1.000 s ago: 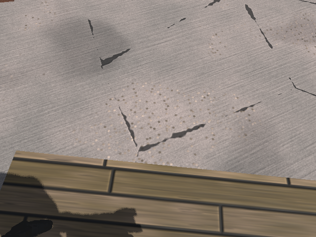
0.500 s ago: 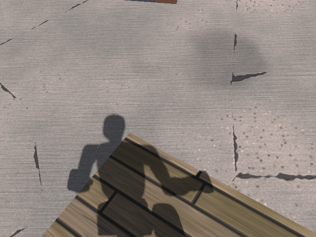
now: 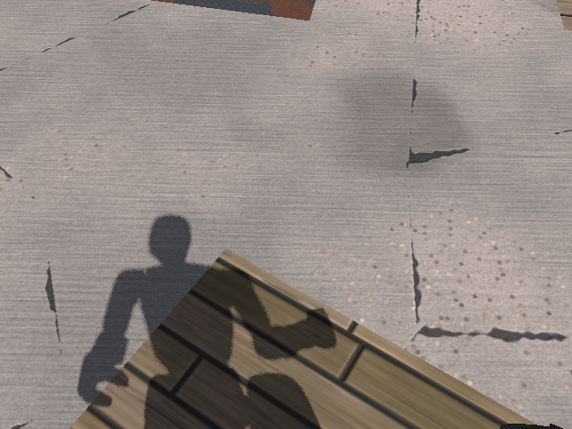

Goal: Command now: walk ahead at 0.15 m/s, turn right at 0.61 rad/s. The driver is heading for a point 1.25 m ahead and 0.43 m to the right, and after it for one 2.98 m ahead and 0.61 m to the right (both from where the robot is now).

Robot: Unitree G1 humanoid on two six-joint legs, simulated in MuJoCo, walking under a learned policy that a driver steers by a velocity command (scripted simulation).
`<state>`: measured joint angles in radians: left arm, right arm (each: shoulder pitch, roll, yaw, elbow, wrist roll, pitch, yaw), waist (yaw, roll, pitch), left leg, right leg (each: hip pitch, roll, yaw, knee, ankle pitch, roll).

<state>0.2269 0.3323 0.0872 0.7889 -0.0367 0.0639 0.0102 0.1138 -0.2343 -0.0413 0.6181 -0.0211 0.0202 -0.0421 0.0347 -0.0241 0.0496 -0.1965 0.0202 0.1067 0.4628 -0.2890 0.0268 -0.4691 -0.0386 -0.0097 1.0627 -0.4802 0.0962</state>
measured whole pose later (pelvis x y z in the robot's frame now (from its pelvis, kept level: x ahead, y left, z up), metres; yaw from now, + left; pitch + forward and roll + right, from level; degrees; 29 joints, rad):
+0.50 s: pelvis +0.17 -0.16 -0.01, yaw -25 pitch +2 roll +1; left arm 0.37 0.30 0.05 0.74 0.01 -0.01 -0.03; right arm 0.19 -0.30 -0.03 0.67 -0.07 -0.03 0.04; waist 0.02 0.05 0.01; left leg -0.57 0.11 -0.02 1.16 -0.29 -0.06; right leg -0.17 0.10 0.01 0.50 -0.36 -0.12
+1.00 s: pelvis +0.46 -0.31 +0.00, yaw -36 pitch +1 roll +2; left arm 0.05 0.30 0.01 0.62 0.01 -0.05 0.01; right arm 0.29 -0.31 -0.05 0.76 0.02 -0.07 0.01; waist -0.06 -0.01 0.09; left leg -0.30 -0.11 -0.08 0.36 -0.07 0.07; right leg -0.51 0.01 0.12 0.97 -0.45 0.05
